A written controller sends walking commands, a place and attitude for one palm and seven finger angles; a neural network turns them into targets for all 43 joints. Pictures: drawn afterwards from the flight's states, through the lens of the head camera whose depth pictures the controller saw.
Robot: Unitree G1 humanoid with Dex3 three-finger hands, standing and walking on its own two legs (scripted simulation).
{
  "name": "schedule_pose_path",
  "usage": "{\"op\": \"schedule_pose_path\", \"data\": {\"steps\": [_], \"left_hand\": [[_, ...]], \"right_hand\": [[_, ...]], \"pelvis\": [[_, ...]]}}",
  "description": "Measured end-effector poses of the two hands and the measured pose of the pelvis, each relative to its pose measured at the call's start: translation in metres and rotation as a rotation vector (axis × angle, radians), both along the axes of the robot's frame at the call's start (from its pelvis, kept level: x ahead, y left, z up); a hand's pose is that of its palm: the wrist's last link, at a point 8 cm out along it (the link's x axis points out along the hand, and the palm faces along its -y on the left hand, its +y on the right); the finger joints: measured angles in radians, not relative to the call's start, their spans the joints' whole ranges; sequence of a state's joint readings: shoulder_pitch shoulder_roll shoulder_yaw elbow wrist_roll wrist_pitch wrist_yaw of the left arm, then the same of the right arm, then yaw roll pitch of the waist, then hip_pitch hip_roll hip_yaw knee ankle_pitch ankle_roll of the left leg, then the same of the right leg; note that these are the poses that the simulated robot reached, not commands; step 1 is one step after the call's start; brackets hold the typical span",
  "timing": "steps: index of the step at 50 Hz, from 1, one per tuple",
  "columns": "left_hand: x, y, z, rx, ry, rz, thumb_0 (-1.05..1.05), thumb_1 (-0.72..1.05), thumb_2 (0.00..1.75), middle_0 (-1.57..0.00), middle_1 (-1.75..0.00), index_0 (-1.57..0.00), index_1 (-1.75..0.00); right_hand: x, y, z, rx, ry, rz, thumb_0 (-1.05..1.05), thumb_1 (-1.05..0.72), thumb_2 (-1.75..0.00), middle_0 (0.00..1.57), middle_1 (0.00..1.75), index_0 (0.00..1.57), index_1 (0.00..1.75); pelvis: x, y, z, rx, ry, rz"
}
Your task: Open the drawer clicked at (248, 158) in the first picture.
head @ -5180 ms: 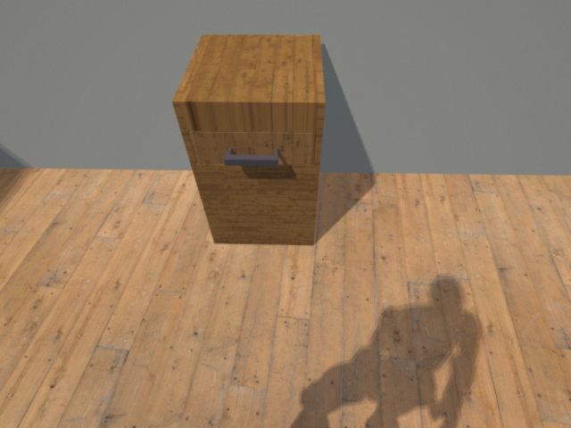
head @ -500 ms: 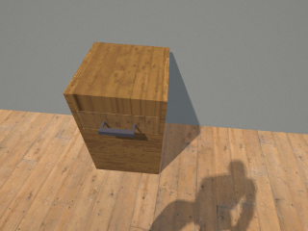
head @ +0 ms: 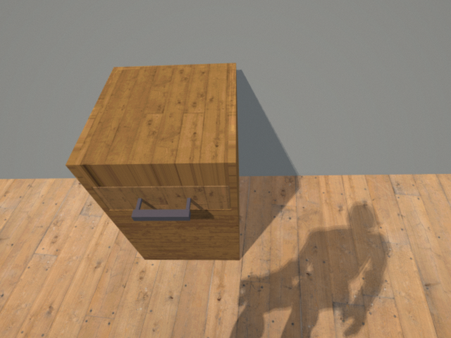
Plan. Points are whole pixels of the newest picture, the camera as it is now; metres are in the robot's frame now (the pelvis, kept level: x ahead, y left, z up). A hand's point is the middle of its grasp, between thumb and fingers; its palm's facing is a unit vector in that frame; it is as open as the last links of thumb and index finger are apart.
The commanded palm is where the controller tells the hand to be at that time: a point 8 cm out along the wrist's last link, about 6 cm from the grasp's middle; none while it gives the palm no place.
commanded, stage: come to a stop and stand still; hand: left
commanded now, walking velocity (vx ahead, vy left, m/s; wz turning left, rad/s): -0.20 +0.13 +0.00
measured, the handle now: (162, 208) +0.48 +0.23 -0.23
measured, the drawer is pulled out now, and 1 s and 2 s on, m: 0.00 0.00 0.00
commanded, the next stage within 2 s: look again from close up in 1.20 s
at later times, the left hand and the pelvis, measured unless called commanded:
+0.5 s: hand out of the picture -0.04 +0.21 -0.17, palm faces +0.10 -0.98 -0.18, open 7.4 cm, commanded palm none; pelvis -0.04 +0.03 +0.01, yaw +1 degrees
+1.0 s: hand out of the picture -0.07 +0.12 -0.17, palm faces +0.07 -0.99 -0.14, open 7.4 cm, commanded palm none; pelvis -0.04 -0.02 +0.01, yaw +0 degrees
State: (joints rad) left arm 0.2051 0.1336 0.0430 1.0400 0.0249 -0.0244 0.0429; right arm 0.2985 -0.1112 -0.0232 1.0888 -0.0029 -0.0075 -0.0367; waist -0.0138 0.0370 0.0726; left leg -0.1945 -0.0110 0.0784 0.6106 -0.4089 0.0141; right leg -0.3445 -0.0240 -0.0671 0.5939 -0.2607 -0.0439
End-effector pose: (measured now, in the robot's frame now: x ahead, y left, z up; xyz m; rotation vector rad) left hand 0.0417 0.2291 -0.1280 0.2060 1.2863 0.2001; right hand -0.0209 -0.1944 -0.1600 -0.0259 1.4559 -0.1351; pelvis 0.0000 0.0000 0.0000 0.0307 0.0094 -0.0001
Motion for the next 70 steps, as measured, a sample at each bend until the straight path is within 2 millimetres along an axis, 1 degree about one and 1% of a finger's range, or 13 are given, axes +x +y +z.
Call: {"op": "schedule_pose_path", "data": {"steps": [5,8,12,16,21,27,32,37,40,50,56,65,70], "left_hand": [[-0.004,-0.004,0.001,-0.002,-0.006,0.027,0.00,0.95,0.90,-0.20,-0.30,-0.20,-0.30],[-0.014,-0.002,0.001,-0.012,-0.002,0.038,0.00,0.94,0.90,-0.20,-0.30,-0.20,-0.30],[-0.029,0.006,-0.003,-0.028,-0.002,0.046,0.00,0.92,0.90,-0.20,-0.30,-0.20,-0.30],[-0.047,0.020,-0.012,-0.049,-0.006,0.059,0.00,0.91,0.90,-0.20,-0.30,-0.20,-0.30],[-0.069,0.033,-0.016,-0.076,0.016,0.072,0.00,0.91,0.90,-0.20,-0.30,-0.20,-0.30],[-0.098,0.030,-0.007,-0.092,0.071,0.074,0.00,0.91,0.90,-0.20,-0.30,-0.19,-0.30],[-0.115,0.016,-0.004,-0.088,0.172,0.048,0.00,0.91,0.90,-0.19,-0.30,-0.19,-0.30],[-0.113,-0.008,-0.002,-0.074,0.180,0.038,0.00,0.91,0.90,-0.19,-0.30,-0.19,-0.30],[-0.109,-0.022,-0.001,-0.081,0.155,0.043,0.01,0.91,0.90,-0.19,-0.30,-0.19,-0.30],[-0.113,-0.060,-0.010,-0.136,0.157,0.070,0.01,0.92,0.90,-0.20,-0.30,-0.19,-0.30],[-0.120,-0.071,-0.009,-0.149,0.172,0.089,0.01,0.91,0.90,-0.20,-0.30,-0.20,-0.30],[-0.126,-0.066,-0.006,-0.125,0.193,0.100,0.00,0.91,0.90,-0.20,-0.30,-0.20,-0.30],[-0.126,-0.051,0.003,-0.091,0.178,0.046,0.00,0.91,0.90,-0.20,-0.30,-0.20,-0.30]], "right_hand": [[0.024,-0.035,0.010,-0.079,-0.020,0.031,0.01,-0.91,-0.90,0.20,0.30,0.20,0.30],[0.040,-0.047,0.018,-0.117,-0.063,0.055,0.00,-0.91,-0.90,0.20,0.29,0.20,0.30],[0.054,-0.049,0.027,-0.149,-0.137,0.087,0.00,-0.91,-0.90,0.19,0.29,0.20,0.30],[0.055,-0.035,0.032,-0.164,-0.208,0.107,0.00,-0.91,-0.90,0.19,0.29,0.20,0.30],[0.023,-0.003,0.035,-0.139,-0.203,0.113,0.00,-0.91,-0.90,0.19,0.29,0.20,0.30],[-0.019,0.014,0.032,-0.097,-0.102,0.093,0.01,-0.94,-0.90,0.20,0.30,0.20,0.30],[-0.045,0.017,0.025,-0.060,-0.043,0.044,0.01,-0.92,-0.90,0.20,0.30,0.21,0.30],[-0.070,0.010,0.013,-0.017,0.036,0.005,0.01,-0.91,-0.90,0.20,0.30,0.21,0.30],[-0.075,0.004,0.012,-0.007,0.067,0.010,0.01,-0.91,-0.90,0.20,0.30,0.20,0.30],[-0.053,-0.019,0.017,-0.044,0.034,0.034,0.00,-0.91,-0.90,0.20,0.29,0.20,0.30],[-0.036,-0.029,0.017,-0.059,0.009,0.055,0.01,-0.92,-0.90,0.20,0.29,0.20,0.30],[-0.028,-0.034,0.017,-0.064,0.001,0.059,0.01,-0.92,-0.90,0.20,0.29,0.20,0.30],[-0.021,-0.041,0.028,-0.099,-0.047,0.034,0.02,-0.94,-0.90,0.20,0.29,0.20,0.30]], "pelvis": [[-0.006,-0.006,0.005,0.007,-0.005,0.013],[-0.013,-0.005,0.007,0.005,-0.006,0.016],[-0.025,0.002,0.007,-0.002,-0.011,0.019],[-0.036,0.014,0.002,-0.021,-0.020,0.020],[-0.043,0.028,0.005,-0.025,-0.039,0.014],[-0.044,0.034,0.012,-0.022,-0.009,0.014],[-0.045,0.026,0.011,0.003,0.016,-0.006],[-0.046,0.012,0.007,-0.005,0.008,-0.007],[-0.041,0.004,0.009,-0.016,-0.003,0.004],[-0.036,-0.018,0.009,-0.017,-0.025,0.005],[-0.034,-0.023,0.010,-0.019,-0.025,0.008],[-0.030,-0.025,0.010,-0.017,-0.024,0.006],[-0.039,-0.016,0.016,-0.028,-0.009,-0.023]]}}
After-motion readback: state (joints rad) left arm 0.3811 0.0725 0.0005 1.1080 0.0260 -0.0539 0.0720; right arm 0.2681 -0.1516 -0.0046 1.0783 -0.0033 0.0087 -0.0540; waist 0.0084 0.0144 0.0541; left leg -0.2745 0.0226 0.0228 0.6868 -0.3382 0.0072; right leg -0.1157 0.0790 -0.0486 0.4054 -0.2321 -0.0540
